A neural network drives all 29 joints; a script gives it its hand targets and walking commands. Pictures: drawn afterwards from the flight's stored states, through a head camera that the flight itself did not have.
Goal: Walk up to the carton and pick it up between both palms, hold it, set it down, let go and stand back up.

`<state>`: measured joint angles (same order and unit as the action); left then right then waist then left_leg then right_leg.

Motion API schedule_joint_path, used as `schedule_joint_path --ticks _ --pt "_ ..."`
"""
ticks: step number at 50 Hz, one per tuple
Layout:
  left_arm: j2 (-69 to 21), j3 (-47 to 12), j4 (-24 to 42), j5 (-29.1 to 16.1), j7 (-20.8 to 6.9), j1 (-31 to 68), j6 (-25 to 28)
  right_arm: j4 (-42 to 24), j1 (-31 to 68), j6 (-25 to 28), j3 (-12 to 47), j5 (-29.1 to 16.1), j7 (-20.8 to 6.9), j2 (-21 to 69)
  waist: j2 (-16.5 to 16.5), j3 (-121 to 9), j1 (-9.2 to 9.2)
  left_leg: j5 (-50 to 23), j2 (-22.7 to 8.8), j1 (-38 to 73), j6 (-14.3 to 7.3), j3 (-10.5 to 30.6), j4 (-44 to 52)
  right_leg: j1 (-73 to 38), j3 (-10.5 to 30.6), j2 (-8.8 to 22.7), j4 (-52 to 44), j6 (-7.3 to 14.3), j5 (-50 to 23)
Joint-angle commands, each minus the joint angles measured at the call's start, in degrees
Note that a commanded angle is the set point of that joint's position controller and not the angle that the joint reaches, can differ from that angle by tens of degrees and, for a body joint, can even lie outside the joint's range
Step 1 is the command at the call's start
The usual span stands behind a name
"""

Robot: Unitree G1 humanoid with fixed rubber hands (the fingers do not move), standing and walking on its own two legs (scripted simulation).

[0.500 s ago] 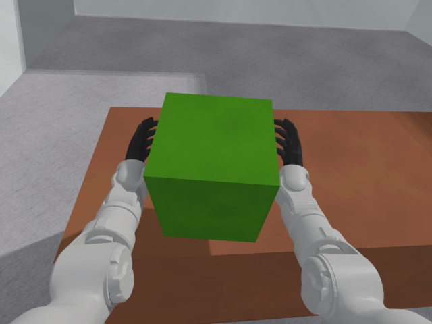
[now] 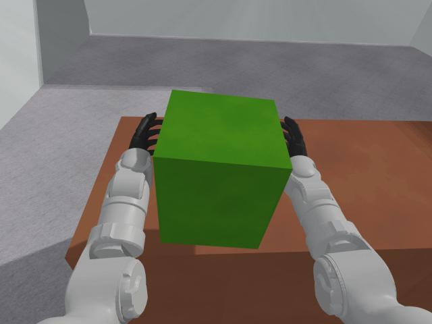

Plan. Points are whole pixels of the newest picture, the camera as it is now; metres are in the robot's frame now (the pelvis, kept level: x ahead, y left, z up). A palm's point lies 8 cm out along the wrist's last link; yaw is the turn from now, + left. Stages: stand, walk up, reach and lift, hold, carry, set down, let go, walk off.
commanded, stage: reach and lift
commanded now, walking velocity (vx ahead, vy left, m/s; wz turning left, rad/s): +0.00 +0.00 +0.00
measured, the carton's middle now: (216, 172) +0.39 -0.02 +0.10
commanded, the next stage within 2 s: hold in 1.36 s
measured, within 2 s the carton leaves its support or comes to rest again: neither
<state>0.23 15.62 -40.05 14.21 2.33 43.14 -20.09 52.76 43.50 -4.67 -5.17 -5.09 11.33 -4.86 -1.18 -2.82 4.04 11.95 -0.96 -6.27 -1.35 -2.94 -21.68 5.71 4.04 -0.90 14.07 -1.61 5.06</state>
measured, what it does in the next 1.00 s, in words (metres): stands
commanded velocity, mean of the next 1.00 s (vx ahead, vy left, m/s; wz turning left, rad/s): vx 0.00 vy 0.00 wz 0.00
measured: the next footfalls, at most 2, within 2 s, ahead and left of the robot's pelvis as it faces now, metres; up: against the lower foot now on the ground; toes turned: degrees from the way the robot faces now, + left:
none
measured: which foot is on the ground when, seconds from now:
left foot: down 0.00-1.00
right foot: down 0.00-1.00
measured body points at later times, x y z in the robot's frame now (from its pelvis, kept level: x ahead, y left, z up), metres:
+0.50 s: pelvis +0.00 +0.00 +0.00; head -0.04 +0.02 +0.45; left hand +0.40 +0.14 +0.20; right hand +0.41 -0.16 +0.19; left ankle +0.00 +0.10 -0.75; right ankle +0.04 -0.14 -0.75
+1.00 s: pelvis +0.00 +0.00 +0.00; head -0.06 +0.02 +0.45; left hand +0.39 +0.14 +0.21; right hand +0.40 -0.16 +0.21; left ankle +0.00 +0.10 -0.75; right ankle +0.04 -0.14 -0.75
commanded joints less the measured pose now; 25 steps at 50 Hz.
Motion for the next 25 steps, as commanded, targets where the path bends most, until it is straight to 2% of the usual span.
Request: schedule_joint_path --ticks 1,2,5,6,7,9,10,12,13,18,20,22,23,25 --pt "-42.16 -23.37 15.43 -8.31 -4.0 41.7 2.54 -30.37 52.78 3.58 23.03 -7.27 -10.33 43.2 1.19 -30.83 -6.33 -19.43 1.13 10.23 2.36 3.36 2.14 -6.17 -6.82 -3.3 -0.13 1.62 -2.88" --pt "-41.66 -23.34 16.72 -7.99 -3.84 42.14 2.16 -29.76 51.83 3.09 22.72 -6.84 -10.2 42.83 1.04 -30.49 -6.26 -18.5 1.06 9.91 2.22 3.3 2.35 -6.11 -6.84 -3.35 -0.25 1.8 -2.38" --pt "-39.14 -19.37 12.57 -5.1 -4.4 38.16 -1.19 -24.46 48.86 0.89 20.01 -6.24 -10.22 40.02 -0.09 -22.88 -6.56 -13.3 0.98 6.62 1.27 3.02 4.17 -5.46 -6.91 -3.02 -0.96 1.74 1.56" --pt "-37.71 -17.85 11.31 -3.94 -4.95 37.6 -2.14 -21.82 46.76 0.12 18.54 -5.51 -10.15 39.08 -0.16 -19.83 -6.09 -10.26 1.07 5.3 0.94 2.7 5.02 -5.88 -6.78 -2.66 -1.23 1.9 2.86" --pt "-37.05 -16.35 10.03 -3.22 -5.36 35.9 -3.25 -20.03 45.35 -0.53 17.61 -5.3 -10.2 38.29 -0.73 -18.07 -6.33 -10.11 0.6 4.8 0.65 2.68 5.68 -6.02 -6.91 -2.75 -1.12 1.95 2.88" --pt "-36.81 -15.44 10.64 -2.19 -5.98 34.62 -4.75 -15.7 42.08 -1.89 15.71 -5.44 -10.25 36.45 0.51 -14.65 -5.13 -9.72 0.36 3.66 1.2 2.48 6.24 -6.4 -6.84 -2.96 -1.07 2.34 3.11" --pt "-37.2 -15.28 11.59 -2.19 -5.99 34.0 -5.62 -16.31 43.09 -2.29 16.2 -6.29 -10.38 35.99 0.79 -14.98 -5.59 -10.98 0.08 3.92 1.43 2.61 6.2 -6.76 -6.92 -3.39 -0.53 2.45 2.61" --pt "-39.32 -18.9 17.14 -4.2 -5.57 34.58 -6.19 -18.84 42.85 -2.7 18.23 -8.33 -10.25 36.49 2.31 -18.45 -4.47 -17.87 -0.19 6.44 2.9 3.14 4.18 -7.28 -6.65 -3.8 0.06 2.71 -0.77" --pt "-39.31 -19.3 18.76 -4.78 -5.48 36.01 -6.31 -20.41 44.55 -2.76 19.13 -8.98 -10.18 37.12 1.99 -20.15 -4.55 -19.85 -0.15 7.29 3.2 3.38 3.34 -7.55 -6.86 -3.96 0.24 2.58 -1.52" --pt "-42.14 -25.05 24.77 -8.0 -4.2 36.86 -7.67 -30.61 49.83 -2.77 23.45 -11.34 -9.69 38.41 2.85 -29.3 -4.61 -26.26 0.09 11.82 4.07 4.34 0.15 -7.72 -6.62 -4.33 0.73 2.36 -5.84" --pt "-42.67 -26.3 25.43 -8.42 -3.71 36.6 -8.49 -33.26 51.79 -2.96 24.86 -12.42 -9.28 38.58 2.93 -30.1 -5.03 -26.85 0.09 11.85 4.08 4.61 -0.38 -7.83 -6.55 -4.56 0.71 2.27 -6.01" --pt "-43.11 -27.41 26.36 -8.71 -3.7 35.28 -9.5 -34.21 50.19 -3.57 24.57 -12.89 -8.8 37.91 3.61 -29.83 -4.03 -28.24 0.08 12.39 4.52 4.95 -0.85 -7.88 -6.47 -4.61 0.78 2.13 -7.8" --pt "-42.68 -26.98 25.95 -8.28 -3.75 34.18 -10.02 -34.33 49.73 -3.92 24.68 -12.84 -8.77 37.63 2.73 -28.77 -4.11 -27.49 0.01 12.06 4.38 4.89 -0.62 -7.86 -6.7 -4.72 0.66 2.07 -7.14" --pt "-40.59 -24.64 24.75 -6.32 -4.42 32.77 -11.24 -30.57 46.6 -5.28 23.09 -12.13 -8.45 36.61 2.23 -24.79 -3.97 -24.14 0.43 9.8 3.59 4.4 0.32 -8.67 -6.44 -4.31 0.22 2.0 -5.96"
